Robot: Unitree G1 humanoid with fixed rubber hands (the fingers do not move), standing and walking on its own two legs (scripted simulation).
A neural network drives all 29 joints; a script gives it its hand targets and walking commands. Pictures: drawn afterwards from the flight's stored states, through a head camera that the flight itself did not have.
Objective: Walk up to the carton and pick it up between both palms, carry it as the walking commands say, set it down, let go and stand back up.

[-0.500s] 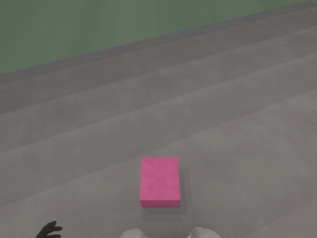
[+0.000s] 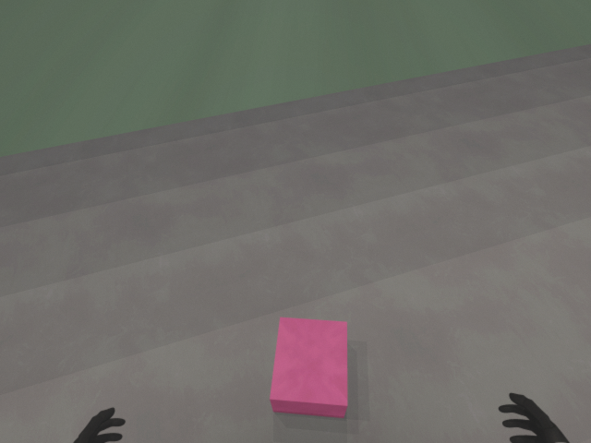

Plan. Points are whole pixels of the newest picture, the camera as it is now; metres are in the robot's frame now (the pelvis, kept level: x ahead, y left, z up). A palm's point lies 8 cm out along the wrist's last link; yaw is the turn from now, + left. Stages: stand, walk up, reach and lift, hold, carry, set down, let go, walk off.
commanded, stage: walk up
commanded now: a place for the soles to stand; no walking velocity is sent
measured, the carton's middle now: (310, 366) +0.46 -0.01 -0.70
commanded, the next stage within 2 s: reach and lift in 1.00 s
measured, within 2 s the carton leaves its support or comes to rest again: neither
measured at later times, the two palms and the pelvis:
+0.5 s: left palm out of the picture +0.10 +0.34 -0.09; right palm out of the picture +0.12 -0.30 -0.09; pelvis +0.02 +0.02 +0.01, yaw +1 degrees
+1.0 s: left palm out of the picture +0.12 +0.34 -0.09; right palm (532, 435) +0.15 -0.29 -0.09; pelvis +0.03 +0.02 +0.01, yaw +1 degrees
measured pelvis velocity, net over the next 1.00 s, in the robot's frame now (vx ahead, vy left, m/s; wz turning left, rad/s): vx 0.03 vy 0.02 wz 0.02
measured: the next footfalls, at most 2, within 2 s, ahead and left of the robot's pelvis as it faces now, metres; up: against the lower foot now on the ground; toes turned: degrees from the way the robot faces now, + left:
none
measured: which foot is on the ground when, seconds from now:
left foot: down 0.00-1.00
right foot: down 0.00-1.00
